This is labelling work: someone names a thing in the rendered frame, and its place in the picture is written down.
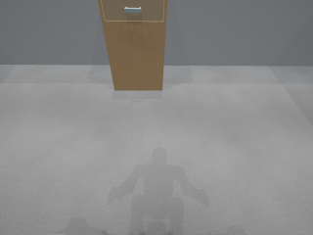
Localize drawer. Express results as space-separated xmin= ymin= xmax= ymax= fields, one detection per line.
xmin=101 ymin=0 xmax=164 ymax=22

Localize handle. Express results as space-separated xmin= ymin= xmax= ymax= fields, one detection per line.
xmin=124 ymin=7 xmax=142 ymax=13

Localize cabinet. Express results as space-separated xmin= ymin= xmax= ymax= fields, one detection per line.
xmin=98 ymin=0 xmax=167 ymax=91

